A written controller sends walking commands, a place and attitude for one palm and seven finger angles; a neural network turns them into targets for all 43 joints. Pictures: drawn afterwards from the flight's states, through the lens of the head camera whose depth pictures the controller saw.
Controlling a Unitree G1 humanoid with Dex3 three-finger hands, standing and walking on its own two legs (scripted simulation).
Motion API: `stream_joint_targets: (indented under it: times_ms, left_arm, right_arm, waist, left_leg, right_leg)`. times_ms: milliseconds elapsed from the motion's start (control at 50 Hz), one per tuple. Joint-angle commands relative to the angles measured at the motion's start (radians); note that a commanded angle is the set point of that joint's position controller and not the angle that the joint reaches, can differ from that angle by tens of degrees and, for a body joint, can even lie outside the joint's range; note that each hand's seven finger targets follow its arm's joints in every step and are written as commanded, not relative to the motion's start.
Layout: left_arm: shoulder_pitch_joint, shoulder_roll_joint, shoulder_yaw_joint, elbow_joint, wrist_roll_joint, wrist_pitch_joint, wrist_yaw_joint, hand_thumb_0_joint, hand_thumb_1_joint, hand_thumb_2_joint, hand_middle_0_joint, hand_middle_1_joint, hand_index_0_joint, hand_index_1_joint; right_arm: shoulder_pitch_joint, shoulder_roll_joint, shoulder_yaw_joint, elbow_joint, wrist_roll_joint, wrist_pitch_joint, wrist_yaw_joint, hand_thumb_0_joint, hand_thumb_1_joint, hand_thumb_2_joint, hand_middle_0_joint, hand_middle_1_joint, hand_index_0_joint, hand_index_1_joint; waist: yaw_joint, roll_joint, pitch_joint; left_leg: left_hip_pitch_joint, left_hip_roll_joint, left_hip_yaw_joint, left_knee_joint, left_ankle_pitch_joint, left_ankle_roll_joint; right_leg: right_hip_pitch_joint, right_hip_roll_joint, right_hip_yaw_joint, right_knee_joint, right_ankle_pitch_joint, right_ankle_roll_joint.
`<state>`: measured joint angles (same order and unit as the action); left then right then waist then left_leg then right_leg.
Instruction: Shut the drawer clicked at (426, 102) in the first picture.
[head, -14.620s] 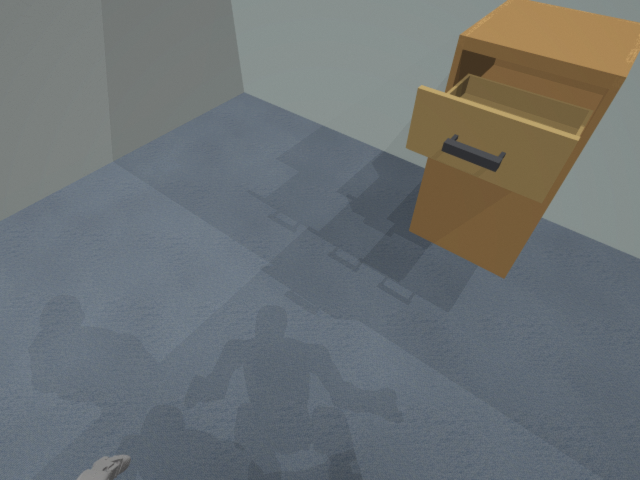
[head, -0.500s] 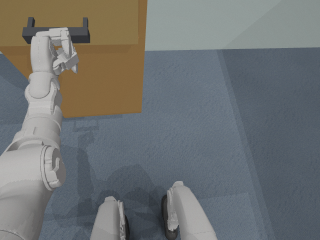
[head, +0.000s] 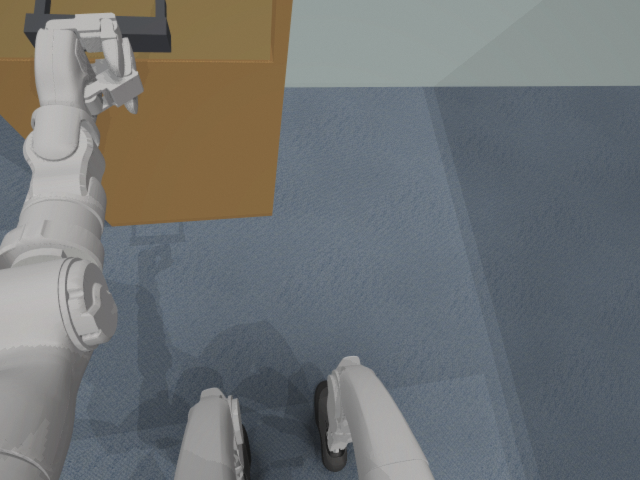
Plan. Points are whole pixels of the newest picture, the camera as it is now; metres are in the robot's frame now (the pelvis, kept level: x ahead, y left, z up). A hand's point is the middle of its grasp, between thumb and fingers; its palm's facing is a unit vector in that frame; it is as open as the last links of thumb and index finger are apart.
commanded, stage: push the drawer shut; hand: left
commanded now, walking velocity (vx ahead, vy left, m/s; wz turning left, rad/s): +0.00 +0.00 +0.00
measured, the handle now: (102, 18) +0.64 +0.17 +0.05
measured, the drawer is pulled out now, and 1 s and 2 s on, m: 0.00 0.00 0.00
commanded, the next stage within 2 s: pull the fist back off the drawer in 0.08 s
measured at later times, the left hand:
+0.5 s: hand (136, 72) +0.57 +0.14 +0.05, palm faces -0.01 -1.00 -0.05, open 3.2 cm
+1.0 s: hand (135, 89) +0.55 +0.14 +0.05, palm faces +0.01 -1.00 -0.04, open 3.3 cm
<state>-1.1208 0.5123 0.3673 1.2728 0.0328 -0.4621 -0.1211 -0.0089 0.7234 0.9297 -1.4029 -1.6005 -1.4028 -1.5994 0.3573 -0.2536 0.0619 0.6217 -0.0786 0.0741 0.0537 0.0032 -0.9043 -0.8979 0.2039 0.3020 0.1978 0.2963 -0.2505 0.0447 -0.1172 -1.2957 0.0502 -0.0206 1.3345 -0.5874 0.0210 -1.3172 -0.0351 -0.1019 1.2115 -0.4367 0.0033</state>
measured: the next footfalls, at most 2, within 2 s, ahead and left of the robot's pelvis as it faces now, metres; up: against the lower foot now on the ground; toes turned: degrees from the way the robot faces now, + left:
none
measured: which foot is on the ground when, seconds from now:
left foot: down 0.00-1.00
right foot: down 0.00-1.00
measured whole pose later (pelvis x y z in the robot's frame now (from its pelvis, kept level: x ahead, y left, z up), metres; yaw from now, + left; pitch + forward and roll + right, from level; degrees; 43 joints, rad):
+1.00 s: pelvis +0.02 +0.00 +0.01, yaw +0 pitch +29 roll -3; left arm -0.93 0.40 0.35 1.11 -0.02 -0.49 -0.09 0.01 0.89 0.90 -1.40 -1.60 -1.40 -1.60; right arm 0.34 -0.26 0.03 0.58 -0.06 0.07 0.06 0.00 -0.90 -0.90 0.20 0.30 0.20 0.30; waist -0.19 0.04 -0.13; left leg -1.18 0.05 0.01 1.27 -0.60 0.02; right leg -1.23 -0.03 -0.07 1.18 -0.45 0.00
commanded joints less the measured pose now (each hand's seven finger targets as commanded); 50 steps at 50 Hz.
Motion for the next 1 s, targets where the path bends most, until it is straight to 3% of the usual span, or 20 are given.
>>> stream_joint_targets:
  times_ms: [0,60,100,160,220,240,300,400,460,560,620,640,700,760,800,820,840,860,960,980]
  left_arm:
    - [-0.733,0.196,-0.025,-0.253,-0.001,-0.049,0.048,0.000,0.900,0.900,-1.400,-1.600,-1.400,-1.600]
    - [-0.769,0.177,-0.051,-0.249,0.002,-0.052,0.053,0.000,0.900,0.900,-1.400,-1.600,-1.400,-1.600]
    - [-0.785,0.196,-0.048,-0.212,0.005,-0.042,0.056,0.000,0.900,0.900,-1.400,-1.600,-1.400,-1.600]
    - [-0.840,0.198,-0.066,-0.226,0.008,-0.037,0.060,0.000,0.900,0.900,-1.400,-1.600,-1.400,-1.600]
    - [-0.820,0.221,-0.054,-0.218,0.013,-0.030,0.059,0.000,0.900,0.900,-1.400,-1.600,-1.400,-1.600]
    - [-0.802,0.200,-0.062,-0.193,0.010,-0.022,0.057,0.000,0.900,0.900,-1.400,-1.600,-1.400,-1.600]
    - [-0.780,0.237,-0.033,-0.191,0.008,-0.016,0.049,0.000,0.900,0.900,-1.400,-1.600,-1.400,-1.600]
    - [-0.728,0.208,-0.046,-0.190,0.004,-0.005,0.043,0.000,0.900,0.900,-1.400,-1.600,-1.400,-1.600]
    - [-0.687,0.221,-0.025,-0.194,0.002,-0.006,0.046,0.000,0.900,0.900,-1.400,-1.600,-1.400,-1.600]
    - [-0.556,0.207,0.002,-0.260,-0.016,-0.021,0.040,0.000,0.900,0.900,-1.400,-1.600,-1.400,-1.600]
    - [-0.465,0.172,-0.002,-0.274,-0.031,-0.018,0.035,0.000,0.900,0.900,-1.400,-1.600,-1.400,-1.600]
    - [-0.440,0.198,0.024,-0.282,-0.033,-0.019,0.036,0.000,0.900,0.900,-1.400,-1.600,-1.400,-1.600]
    - [-0.356,0.196,0.038,-0.312,-0.038,-0.025,0.033,0.000,0.900,0.900,-1.400,-1.600,-1.400,-1.600]
    - [-0.230,0.136,0.026,-0.369,-0.053,-0.047,0.034,0.000,0.900,0.900,-1.400,-1.600,-1.400,-1.600]
    - [-0.256,0.074,-0.016,-0.359,-0.062,-0.053,0.034,0.000,0.900,0.900,-1.400,-1.600,-1.400,-1.600]
    - [-0.267,0.099,0.005,-0.351,-0.062,-0.056,0.038,0.000,0.900,0.900,-1.400,-1.600,-1.400,-1.600]
    - [-0.282,0.098,0.003,-0.362,-0.064,-0.061,0.039,0.000,0.900,0.900,-1.400,-1.600,-1.400,-1.600]
    - [-0.288,0.123,0.024,-0.386,-0.064,-0.073,0.041,0.000,0.900,0.900,-1.400,-1.600,-1.400,-1.600]
    - [-0.259,0.069,-0.018,-0.405,-0.063,-0.114,0.029,0.000,0.900,0.900,-1.400,-1.600,-1.400,-1.600]
    - [-0.191,0.047,-0.022,-0.450,-0.072,-0.115,0.021,0.000,0.900,0.900,-1.400,-1.600,-1.400,-1.600]
  right_arm:
    - [0.243,-0.204,-0.065,0.004,-0.007,-0.011,-0.020,0.000,-0.900,-0.900,0.200,0.300,0.200,0.300]
    - [0.252,-0.206,-0.065,0.012,-0.012,-0.021,-0.018,0.000,-0.900,-0.900,0.200,0.300,0.200,0.300]
    - [0.246,-0.211,-0.059,0.019,-0.012,-0.024,-0.022,0.000,-0.900,-0.900,0.200,0.300,0.200,0.300]
    - [0.246,-0.213,-0.055,0.019,-0.011,-0.038,-0.026,0.000,-0.900,-0.900,0.200,0.300,0.200,0.300]
    - [0.244,-0.215,-0.049,0.016,-0.014,-0.046,-0.023,0.000,-0.900,-0.900,0.200,0.300,0.200,0.300]
    - [0.243,-0.214,-0.049,0.013,-0.013,-0.048,-0.020,0.000,-0.900,-0.900,0.200,0.300,0.200,0.300]
    - [0.243,-0.219,-0.046,0.006,-0.012,-0.049,-0.017,0.000,-0.900,-0.900,0.200,0.300,0.200,0.300]
    - [0.240,-0.218,-0.046,-0.005,-0.009,-0.055,-0.009,0.000,-0.900,-0.900,0.200,0.300,0.200,0.300]
    - [0.245,-0.216,-0.045,-0.013,-0.008,-0.056,-0.008,0.000,-0.900,-0.900,0.200,0.300,0.200,0.300]
    - [0.242,-0.211,-0.058,-0.030,-0.002,-0.050,0.003,0.000,-0.900,-0.900,0.200,0.300,0.200,0.300]
    - [0.232,-0.203,-0.064,-0.041,0.008,-0.040,0.005,0.000,-0.900,-0.900,0.200,0.300,0.200,0.300]
    - [0.230,-0.203,-0.065,-0.043,0.009,-0.037,0.003,0.000,-0.900,-0.900,0.200,0.300,0.200,0.300]
    - [0.223,-0.194,-0.067,-0.058,0.015,-0.028,0.003,0.000,-0.900,-0.900,0.200,0.300,0.200,0.300]
    - [0.212,-0.184,-0.079,-0.081,0.018,-0.021,0.008,0.000,-0.900,-0.900,0.200,0.300,0.200,0.300]
    - [0.206,-0.177,-0.084,-0.066,0.022,-0.017,0.007,0.000,-0.900,-0.900,0.200,0.300,0.200,0.300]
    - [0.209,-0.180,-0.087,-0.060,0.022,-0.015,0.004,0.000,-0.900,-0.900,0.200,0.300,0.200,0.300]
    - [0.209,-0.178,-0.088,-0.059,0.023,-0.015,0.001,0.000,-0.900,-0.900,0.200,0.300,0.200,0.300]
    - [0.211,-0.180,-0.089,-0.062,0.021,-0.015,-0.002,0.000,-0.900,-0.900,0.200,0.300,0.200,0.300]
    - [0.201,-0.173,-0.098,-0.053,0.017,-0.009,-0.006,0.000,-0.900,-0.900,0.200,0.300,0.200,0.300]
    - [0.196,-0.170,-0.103,-0.066,0.022,-0.005,-0.002,0.000,-0.900,-0.900,0.200,0.300,0.200,0.300]
  waist:
    - [-0.115,0.242,-0.585]
    - [-0.130,0.286,-0.607]
    - [-0.142,0.252,-0.586]
    - [-0.155,0.295,-0.575]
    - [-0.135,0.307,-0.608]
    - [-0.137,0.286,-0.594]
    - [-0.123,0.266,-0.596]
    - [-0.106,0.269,-0.579]
    - [-0.092,0.235,-0.573]
    - [-0.045,0.229,-0.638]
    - [-0.029,0.165,-0.602]
    - [-0.018,0.144,-0.598]
    - [0.015,0.147,-0.602]
    - [0.048,0.134,-0.638]
    - [0.014,0.087,-0.574]
    - [0.011,0.056,-0.545]
    - [0.006,0.052,-0.534]
    - [0.021,0.066,-0.550]
    - [0.027,0.119,-0.594]
    - [0.054,0.151,-0.654]
  left_leg:
    - [0.434,-0.024,-0.092,-0.148,0.388,-0.003]
    - [0.484,-0.023,-0.108,-0.146,0.404,-0.012]
    - [0.432,-0.024,-0.107,-0.142,0.344,-0.007]
    - [0.428,-0.026,-0.105,-0.157,0.278,-0.002]
    - [0.418,-0.029,-0.111,-0.156,0.266,-0.006]
    - [0.400,-0.031,-0.107,-0.156,0.245,-0.002]
    - [0.367,-0.030,-0.102,-0.157,0.223,0.003]
    - [0.350,-0.029,-0.100,-0.170,0.178,0.004]
    - [0.330,-0.030,-0.093,-0.178,0.174,0.008]
    - [0.392,-0.027,-0.080,-0.182,0.273,0.001]
    - [0.363,-0.026,-0.059,-0.190,0.284,0.004]
    - [0.342,-0.025,-0.050,-0.190,0.287,0.008]
    - [0.353,-0.027,-0.036,-0.198,0.337,0.005]
    - [0.416,-0.030,-0.028,-0.209,0.429,-0.002]
    - [0.394,-0.028,-0.023,-0.202,0.423,0.002]
    - [0.359,-0.029,-0.019,-0.200,0.393,0.005]
    - [0.346,-0.032,-0.012,-0.201,0.383,0.008]
    - [0.363,-0.035,-0.012,-0.203,0.403,0.006]
    - [0.469,-0.033,-0.021,-0.190,0.536,-0.007]
    - [0.524,-0.034,-0.016,-0.198,0.590,-0.012]
  right_leg:
    - [0.220,0.067,0.043,-0.112,0.172,-0.025]
    - [0.172,0.069,0.034,-0.106,0.168,-0.029]
    - [0.173,0.069,0.037,-0.111,0.137,-0.026]
    - [0.152,0.068,0.040,-0.118,0.101,-0.028]
    - [0.174,0.067,0.037,-0.112,0.095,-0.031]
    - [0.179,0.067,0.039,-0.118,0.085,-0.030]
    - [0.206,0.067,0.043,-0.119,0.076,-0.030]
    - [0.201,0.066,0.044,-0.118,0.053,-0.031]
    - [0.232,0.068,0.045,-0.118,0.049,-0.031]
    - [0.288,0.069,0.045,-0.121,0.108,-0.032]
    - [0.341,0.069,0.052,-0.138,0.128,-0.027]
    - [0.375,0.069,0.058,-0.142,0.136,-0.026]
    - [0.416,0.069,0.061,-0.136,0.188,-0.028]
    - [0.459,0.070,0.058,-0.128,0.276,-0.030]
    - [0.440,0.068,0.058,-0.137,0.288,-0.022]
    - [0.453,0.068,0.064,-0.143,0.275,-0.018]
    - [0.470,0.067,0.069,-0.147,0.282,-0.016]
    - [0.482,0.066,0.070,-0.140,0.301,-0.021]
    - [0.456,0.061,0.064,-0.119,0.379,-0.025]
    - [0.487,0.060,0.064,-0.125,0.412,-0.025]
